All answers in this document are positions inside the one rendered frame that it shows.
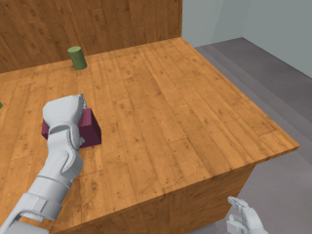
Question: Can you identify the robot left upper arm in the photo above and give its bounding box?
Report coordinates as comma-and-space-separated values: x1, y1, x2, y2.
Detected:
4, 220, 50, 234

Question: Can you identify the left robot hand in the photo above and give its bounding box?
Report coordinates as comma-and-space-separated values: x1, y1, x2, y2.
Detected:
42, 94, 88, 145

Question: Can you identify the right robot hand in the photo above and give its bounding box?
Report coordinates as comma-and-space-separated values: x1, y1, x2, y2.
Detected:
226, 196, 264, 234

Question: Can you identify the sponge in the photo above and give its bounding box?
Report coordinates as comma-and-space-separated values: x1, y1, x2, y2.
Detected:
41, 107, 101, 149

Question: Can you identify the left robot forearm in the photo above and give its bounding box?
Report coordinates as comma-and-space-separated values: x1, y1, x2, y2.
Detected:
0, 122, 84, 234

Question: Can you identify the table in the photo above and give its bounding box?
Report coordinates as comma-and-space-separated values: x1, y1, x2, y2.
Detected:
0, 0, 300, 234

